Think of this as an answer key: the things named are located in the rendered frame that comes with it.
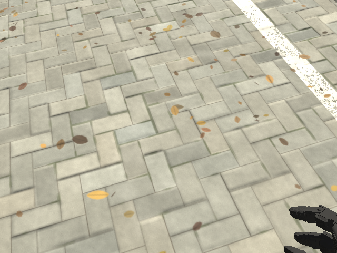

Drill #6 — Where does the right robot hand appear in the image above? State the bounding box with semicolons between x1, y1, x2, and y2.
284;205;337;253

